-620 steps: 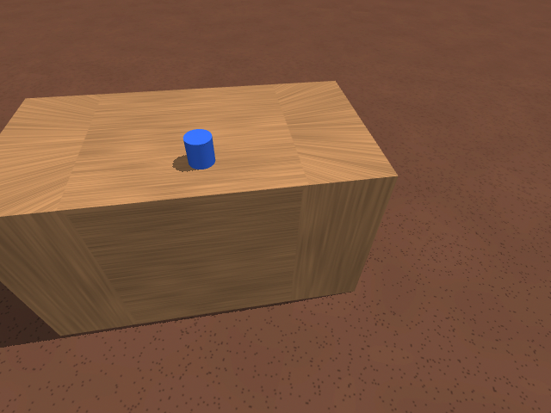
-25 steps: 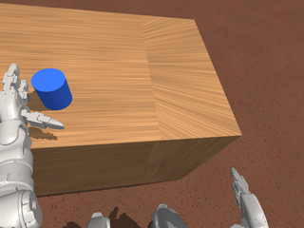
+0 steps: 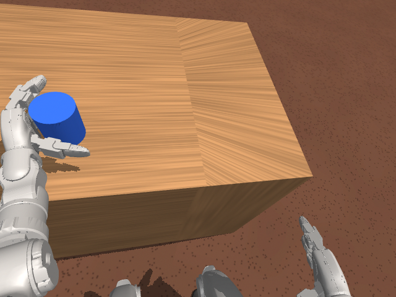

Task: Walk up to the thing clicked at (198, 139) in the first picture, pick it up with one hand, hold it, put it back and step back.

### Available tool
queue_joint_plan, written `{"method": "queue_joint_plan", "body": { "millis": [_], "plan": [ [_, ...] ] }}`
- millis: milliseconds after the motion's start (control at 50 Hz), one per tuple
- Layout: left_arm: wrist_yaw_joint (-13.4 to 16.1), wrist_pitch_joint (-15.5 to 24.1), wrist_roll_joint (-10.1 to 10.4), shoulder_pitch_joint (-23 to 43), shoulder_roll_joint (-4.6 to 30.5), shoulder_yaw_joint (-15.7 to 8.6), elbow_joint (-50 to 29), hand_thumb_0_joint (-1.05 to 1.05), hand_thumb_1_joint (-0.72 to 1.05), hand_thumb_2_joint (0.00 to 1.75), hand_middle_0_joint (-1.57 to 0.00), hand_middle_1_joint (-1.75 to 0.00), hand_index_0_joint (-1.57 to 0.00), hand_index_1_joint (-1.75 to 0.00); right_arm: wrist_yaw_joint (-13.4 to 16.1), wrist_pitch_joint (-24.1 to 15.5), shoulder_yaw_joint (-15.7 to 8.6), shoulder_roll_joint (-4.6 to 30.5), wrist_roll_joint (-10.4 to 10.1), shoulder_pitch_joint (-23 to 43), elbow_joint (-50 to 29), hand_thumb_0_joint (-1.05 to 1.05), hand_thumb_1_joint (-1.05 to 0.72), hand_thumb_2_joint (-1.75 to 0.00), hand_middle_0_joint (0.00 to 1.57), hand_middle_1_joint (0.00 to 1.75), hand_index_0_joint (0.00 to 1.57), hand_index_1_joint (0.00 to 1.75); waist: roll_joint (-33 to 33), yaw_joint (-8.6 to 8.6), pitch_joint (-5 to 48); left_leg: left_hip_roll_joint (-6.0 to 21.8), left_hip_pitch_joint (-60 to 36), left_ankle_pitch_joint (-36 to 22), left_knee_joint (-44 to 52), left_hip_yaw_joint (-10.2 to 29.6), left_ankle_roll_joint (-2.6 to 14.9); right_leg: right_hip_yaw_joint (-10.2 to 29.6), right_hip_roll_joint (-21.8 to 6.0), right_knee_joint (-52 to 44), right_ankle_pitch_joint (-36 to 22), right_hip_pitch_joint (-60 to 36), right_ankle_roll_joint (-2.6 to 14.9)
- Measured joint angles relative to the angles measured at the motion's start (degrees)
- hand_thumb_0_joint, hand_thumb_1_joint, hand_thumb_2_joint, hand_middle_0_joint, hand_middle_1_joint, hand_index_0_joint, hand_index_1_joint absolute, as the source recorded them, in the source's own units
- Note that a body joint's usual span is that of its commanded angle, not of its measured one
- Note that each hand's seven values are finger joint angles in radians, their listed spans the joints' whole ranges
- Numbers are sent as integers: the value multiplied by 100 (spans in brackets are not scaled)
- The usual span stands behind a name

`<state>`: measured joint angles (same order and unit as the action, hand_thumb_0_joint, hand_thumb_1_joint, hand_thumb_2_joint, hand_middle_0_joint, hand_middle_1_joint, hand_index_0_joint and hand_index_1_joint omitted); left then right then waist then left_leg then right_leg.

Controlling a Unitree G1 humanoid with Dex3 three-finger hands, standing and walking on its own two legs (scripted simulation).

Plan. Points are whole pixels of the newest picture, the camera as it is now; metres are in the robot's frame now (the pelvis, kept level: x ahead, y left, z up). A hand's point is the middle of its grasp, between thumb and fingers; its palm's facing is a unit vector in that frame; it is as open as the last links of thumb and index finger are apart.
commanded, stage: close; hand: left
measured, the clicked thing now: (59, 121) +0.51 +0.21 +0.02
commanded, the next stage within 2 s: settle in 0.44 s
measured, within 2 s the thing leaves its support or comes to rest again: leaves its support in 0.96 s
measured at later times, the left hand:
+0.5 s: hand (56, 123) +0.49 +0.21 +0.04, palm faces +0.17 -0.99 -0.02, open 10.4 cm
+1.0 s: hand (55, 124) +0.48 +0.20 +0.05, palm faces +0.17 -0.98 -0.04, open 10.6 cm
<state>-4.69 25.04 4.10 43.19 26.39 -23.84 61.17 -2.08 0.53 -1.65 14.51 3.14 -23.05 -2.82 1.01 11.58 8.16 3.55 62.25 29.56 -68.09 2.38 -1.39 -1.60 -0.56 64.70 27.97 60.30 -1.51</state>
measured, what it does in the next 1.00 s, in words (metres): stands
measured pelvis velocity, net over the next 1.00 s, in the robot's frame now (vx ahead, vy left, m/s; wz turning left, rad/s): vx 0.00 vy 0.00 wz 0.00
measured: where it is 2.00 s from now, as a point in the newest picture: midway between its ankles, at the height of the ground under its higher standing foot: outside the picture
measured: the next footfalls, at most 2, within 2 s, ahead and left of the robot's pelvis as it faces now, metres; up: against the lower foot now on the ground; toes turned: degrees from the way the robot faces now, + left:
none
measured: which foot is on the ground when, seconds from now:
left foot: down 0.00-1.00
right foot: down 0.00-1.00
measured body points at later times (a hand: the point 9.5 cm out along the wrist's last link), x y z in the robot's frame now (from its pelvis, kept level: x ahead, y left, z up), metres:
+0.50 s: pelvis +0.00 +0.00 +0.00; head +0.13 +0.03 +0.43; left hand +0.48 +0.26 +0.04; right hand +0.15 -0.25 -0.01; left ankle +0.02 +0.13 -0.64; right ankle +0.02 -0.14 -0.64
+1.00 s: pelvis +0.00 +0.00 +0.01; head +0.12 +0.03 +0.45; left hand +0.46 +0.26 +0.06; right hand +0.16 -0.26 +0.01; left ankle +0.02 +0.13 -0.64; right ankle +0.02 -0.14 -0.64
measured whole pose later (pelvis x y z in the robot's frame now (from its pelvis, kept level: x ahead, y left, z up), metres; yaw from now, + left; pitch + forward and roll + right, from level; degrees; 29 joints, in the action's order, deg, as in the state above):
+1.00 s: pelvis +0.00 +0.00 +0.01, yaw +0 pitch +20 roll -3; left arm -2.6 20.7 3.8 38.7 23.5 -21.7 55.4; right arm -1.3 3.1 -2.0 14.3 2.6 -22.6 -1.3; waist 0.4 9.8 7.2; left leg 3.7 56.0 28.8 -64.5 1.5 -1.2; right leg -0.9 -0.4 61.1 27.0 54.4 -1.8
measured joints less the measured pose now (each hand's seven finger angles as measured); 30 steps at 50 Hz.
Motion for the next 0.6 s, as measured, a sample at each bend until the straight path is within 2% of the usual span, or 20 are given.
{"method": "queue_joint_plan", "body": {
  "millis": [100,300,480,600],
  "plan": [
    [38,-72,-100,40,104,-33,47,-2,-43,23,-54,-38,-54,-37,-51,56,-3,11,45,48,53,0,50,-5,6,5,5,5,-33,28,-9,19,-4,5,-3,16,-2,-14,21,-46,-22,-27,0],
    [53,-44,-46,176,175,-96,214,-1,-26,48,-75,-64,-82,-65,-60,114,19,-26,40,94,114,0,50,-5,6,5,5,5,-100,31,-33,19,31,-18,-9,-25,23,29,22,-30,-54,29,-19],
    [44,-26,21,-26,14,22,13,-1,-32,80,-71,-79,-78,-79,-43,109,42,-20,23,-25,78,0,49,-6,5,5,5,5,-92,-38,-1,20,-48,-26,48,-41,16,43,23,-64,-54,-33,-14],
    [47,33,-1,-104,-62,-1,-67,-1,-40,91,-70,-88,-77,-89,-62,103,88,-63,3,37,158,0,50,-6,6,5,5,5,-87,-42,0,20,-76,-15,39,-25,14,29,24,-58,-40,-68,-12]
  ]
}}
